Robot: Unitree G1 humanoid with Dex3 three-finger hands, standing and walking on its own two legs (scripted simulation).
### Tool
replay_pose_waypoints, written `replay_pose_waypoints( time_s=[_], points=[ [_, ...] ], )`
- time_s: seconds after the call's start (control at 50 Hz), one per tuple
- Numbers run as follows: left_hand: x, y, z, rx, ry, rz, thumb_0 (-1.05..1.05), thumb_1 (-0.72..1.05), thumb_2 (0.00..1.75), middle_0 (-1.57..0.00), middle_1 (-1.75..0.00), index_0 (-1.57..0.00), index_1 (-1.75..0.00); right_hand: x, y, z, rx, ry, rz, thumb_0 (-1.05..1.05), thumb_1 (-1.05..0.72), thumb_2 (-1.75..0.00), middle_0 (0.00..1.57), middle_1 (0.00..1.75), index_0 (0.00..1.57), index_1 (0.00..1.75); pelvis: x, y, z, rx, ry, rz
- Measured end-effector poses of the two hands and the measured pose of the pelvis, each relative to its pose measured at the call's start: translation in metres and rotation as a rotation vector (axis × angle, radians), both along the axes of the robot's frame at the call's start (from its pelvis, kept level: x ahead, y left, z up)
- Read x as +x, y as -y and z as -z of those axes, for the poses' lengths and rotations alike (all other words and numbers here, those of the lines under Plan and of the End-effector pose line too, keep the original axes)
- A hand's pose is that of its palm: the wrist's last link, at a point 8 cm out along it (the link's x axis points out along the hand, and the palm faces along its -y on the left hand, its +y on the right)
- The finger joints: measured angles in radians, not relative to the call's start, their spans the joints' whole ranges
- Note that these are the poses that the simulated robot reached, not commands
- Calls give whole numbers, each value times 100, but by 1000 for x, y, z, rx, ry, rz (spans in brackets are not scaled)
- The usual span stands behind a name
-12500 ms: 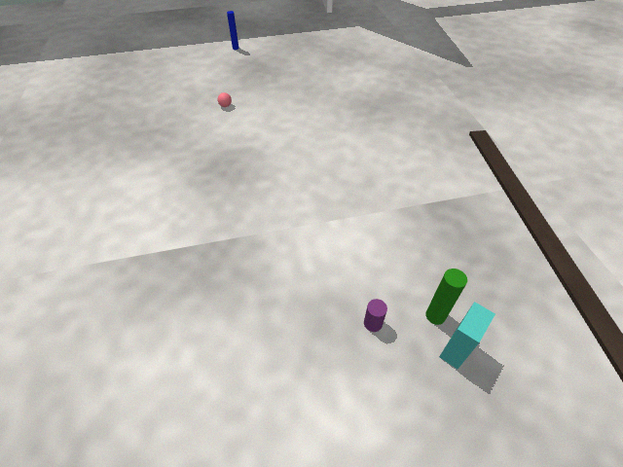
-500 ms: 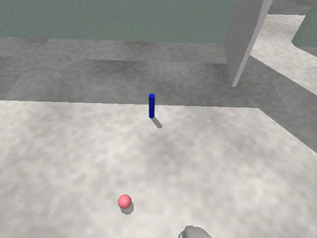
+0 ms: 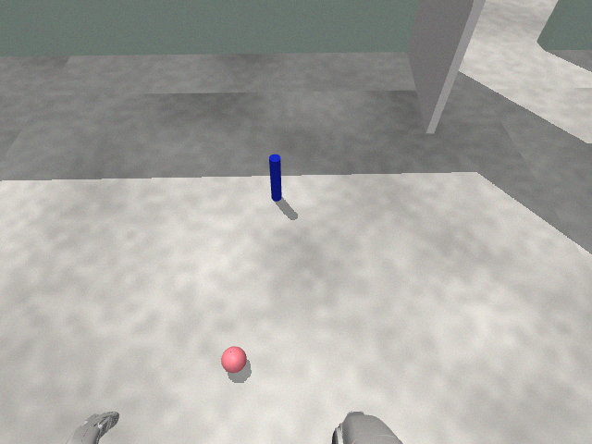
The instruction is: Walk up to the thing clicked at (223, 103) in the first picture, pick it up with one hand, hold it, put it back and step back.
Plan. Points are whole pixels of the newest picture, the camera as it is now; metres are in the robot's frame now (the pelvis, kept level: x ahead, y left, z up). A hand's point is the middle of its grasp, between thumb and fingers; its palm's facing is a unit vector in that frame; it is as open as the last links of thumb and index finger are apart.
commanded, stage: walk up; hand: left
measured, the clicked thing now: (234, 359) +0.44 +0.20 -0.72
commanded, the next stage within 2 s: stand in 0.50 s
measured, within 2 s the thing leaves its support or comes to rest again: neither
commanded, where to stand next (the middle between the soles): +0.08 +0.00 m, yaw -4 degrees
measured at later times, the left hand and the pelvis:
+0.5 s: hand out of the picture +0.09 +0.24 -0.14, palm faces -0.04 -0.94 -0.35, open 7.4 cm; pelvis +0.02 -0.01 +0.02, yaw -2 degrees
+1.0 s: hand out of the picture +0.12 +0.23 -0.13, palm faces -0.03 -0.94 -0.35, open 7.4 cm; pelvis +0.02 -0.02 +0.02, yaw +0 degrees
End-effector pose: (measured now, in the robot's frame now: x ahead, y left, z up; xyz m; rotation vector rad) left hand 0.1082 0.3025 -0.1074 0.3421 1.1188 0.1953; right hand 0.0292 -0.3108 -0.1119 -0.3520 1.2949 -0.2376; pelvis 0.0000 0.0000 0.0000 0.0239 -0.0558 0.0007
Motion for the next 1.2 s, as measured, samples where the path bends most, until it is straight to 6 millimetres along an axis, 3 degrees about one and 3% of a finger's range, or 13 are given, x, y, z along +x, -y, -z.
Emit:
replay_pose_waypoints(
  time_s=[0.08,0.18,0.32,0.5,0.72,0.84,1.2],
  points=[
    [-8,-3,8,-23,-15,-7,1,90,90,-20,-30,-20,-30,1,4,-9,-23,18,7,1,-90,-90,20,30,21,30,1,1,0,-9,1,23],
    [-22,3,10,-38,-73,1,1,90,90,-20,-30,-20,-30,19,6,-18,-27,92,-4,1,-90,-90,20,30,21,30,-4,2,-5,-19,9,28],
    [-33,15,2,-44,-110,-20,1,90,90,-20,-30,-20,-30,49,7,-15,9,127,-34,1,-90,-90,20,30,20,30,6,9,-11,-18,-1,28],
    [-26,21,-10,-12,-137,-30,1,90,90,-20,-30,-20,-30,74,6,-9,55,138,-35,0,-91,-90,20,30,20,30,17,15,-17,-12,-23,27],
    [8,24,-16,-13,-70,-6,1,90,90,-20,-30,-20,-30,62,4,-9,58,74,-11,0,-91,-90,20,30,20,30,22,15,-21,-14,-23,6],
    [15,26,-17,-21,-44,-2,1,90,90,-20,-30,-20,-30,54,5,-12,52,64,-5,0,-91,-90,20,30,20,30,21,16,-22,-12,-17,2],
    [-26,25,-14,-9,-121,-46,1,90,90,-20,-30,-20,-30,46,11,-10,60,44,-15,0,-91,-90,20,30,20,30,14,22,-23,-13,-13,-9]
  ],
)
